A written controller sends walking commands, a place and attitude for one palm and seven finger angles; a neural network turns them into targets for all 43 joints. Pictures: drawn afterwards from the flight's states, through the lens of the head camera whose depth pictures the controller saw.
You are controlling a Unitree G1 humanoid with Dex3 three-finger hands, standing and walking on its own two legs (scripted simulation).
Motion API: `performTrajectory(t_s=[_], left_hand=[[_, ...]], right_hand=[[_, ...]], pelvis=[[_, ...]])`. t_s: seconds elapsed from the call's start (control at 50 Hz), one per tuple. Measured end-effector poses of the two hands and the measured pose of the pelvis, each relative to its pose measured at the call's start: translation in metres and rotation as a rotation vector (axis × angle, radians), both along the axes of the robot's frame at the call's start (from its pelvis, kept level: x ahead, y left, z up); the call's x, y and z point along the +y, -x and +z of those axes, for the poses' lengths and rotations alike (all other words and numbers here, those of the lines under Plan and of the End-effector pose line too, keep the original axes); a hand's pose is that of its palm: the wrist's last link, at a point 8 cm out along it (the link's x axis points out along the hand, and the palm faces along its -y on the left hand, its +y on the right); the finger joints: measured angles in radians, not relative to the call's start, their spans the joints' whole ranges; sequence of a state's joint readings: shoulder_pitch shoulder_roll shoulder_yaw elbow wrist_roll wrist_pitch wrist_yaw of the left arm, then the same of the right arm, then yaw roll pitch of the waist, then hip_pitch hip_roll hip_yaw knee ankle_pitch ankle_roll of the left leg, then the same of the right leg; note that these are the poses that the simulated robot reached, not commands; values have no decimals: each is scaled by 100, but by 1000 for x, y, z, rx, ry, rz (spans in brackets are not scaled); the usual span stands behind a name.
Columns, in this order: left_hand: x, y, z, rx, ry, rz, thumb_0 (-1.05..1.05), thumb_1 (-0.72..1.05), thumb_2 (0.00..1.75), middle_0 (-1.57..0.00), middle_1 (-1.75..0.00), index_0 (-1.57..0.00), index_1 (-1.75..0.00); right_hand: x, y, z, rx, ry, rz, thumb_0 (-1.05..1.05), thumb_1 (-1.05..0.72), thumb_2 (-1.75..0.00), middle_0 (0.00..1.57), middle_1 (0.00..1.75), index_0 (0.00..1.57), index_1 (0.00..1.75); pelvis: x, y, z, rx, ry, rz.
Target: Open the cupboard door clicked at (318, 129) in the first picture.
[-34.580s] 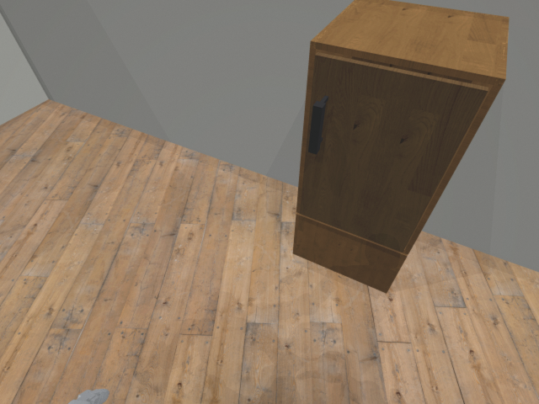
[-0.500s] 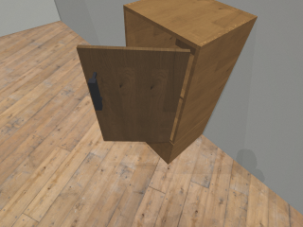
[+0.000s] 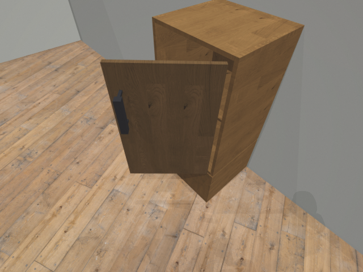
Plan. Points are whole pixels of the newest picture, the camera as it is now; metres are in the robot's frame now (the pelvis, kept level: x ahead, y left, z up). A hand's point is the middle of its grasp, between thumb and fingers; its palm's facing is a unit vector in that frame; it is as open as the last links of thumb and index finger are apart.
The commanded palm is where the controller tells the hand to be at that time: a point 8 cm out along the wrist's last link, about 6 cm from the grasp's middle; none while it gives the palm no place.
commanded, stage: look again from close up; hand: left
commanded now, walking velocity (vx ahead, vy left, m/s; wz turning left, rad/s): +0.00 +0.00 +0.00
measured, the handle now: (122, 112) +0.61 +0.24 -0.02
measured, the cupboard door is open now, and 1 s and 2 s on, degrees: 48 48 48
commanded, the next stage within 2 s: shuffle to correct the standing spot in 0.16 s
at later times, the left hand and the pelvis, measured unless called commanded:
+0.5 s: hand out of the picture -0.05 +0.17 -0.18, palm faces +0.03 -0.99 -0.15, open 7.4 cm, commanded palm none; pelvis -0.01 +0.00 +0.00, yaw +0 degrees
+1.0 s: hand out of the picture +0.08 +0.18 -0.17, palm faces +0.10 -0.98 -0.18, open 7.3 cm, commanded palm none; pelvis +0.08 +0.02 +0.01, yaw +3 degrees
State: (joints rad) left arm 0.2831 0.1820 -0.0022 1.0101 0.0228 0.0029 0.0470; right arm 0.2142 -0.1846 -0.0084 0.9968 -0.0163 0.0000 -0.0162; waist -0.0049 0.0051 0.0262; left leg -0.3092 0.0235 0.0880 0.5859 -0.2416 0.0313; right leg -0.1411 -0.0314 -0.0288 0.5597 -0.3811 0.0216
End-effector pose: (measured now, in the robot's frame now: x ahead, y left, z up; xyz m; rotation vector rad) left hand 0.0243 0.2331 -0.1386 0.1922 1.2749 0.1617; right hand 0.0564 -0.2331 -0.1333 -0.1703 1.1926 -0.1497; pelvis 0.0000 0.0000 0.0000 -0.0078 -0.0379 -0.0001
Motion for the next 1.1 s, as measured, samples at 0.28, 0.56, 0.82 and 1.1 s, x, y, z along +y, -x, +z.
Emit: performTrajectory(t_s=[0.28, 0.56, 0.82, 1.1], left_hand=[[-9, 49, -2, 74, 36, 8, 1, 91, 90, -20, -30, -20, -30], [-14, 78, -16, 196, 95, 63, 1, 91, 90, -20, -30, -20, -30], [-10, -28, -4, 49, 56, -17, 1, 92, 90, -19, -30, -20, -30], [13, -44, -20, 123, 96, 98, 1, 91, 90, -20, -30, -20, -30]], right_hand=[[-3, 44, 4, 73, -2, -15, 0, -92, -90, 20, 30, 20, 30], [5, 79, -1, 214, 6, -57, 0, -91, -90, 20, 30, 20, 30], [34, 62, -10, 233, -85, -105, 0, -91, -90, 20, 30, 20, 30], [26, -90, 4, 60, 50, 17, 2, -93, -90, 20, 30, 20, 30]], pelvis=[[-4, 16, 5, 12, 0, -3], [4, -5, -2, 14, 7, -1], [2, -41, -1, 42, -24, -28], [36, -96, -5, 28, 12, 24]])
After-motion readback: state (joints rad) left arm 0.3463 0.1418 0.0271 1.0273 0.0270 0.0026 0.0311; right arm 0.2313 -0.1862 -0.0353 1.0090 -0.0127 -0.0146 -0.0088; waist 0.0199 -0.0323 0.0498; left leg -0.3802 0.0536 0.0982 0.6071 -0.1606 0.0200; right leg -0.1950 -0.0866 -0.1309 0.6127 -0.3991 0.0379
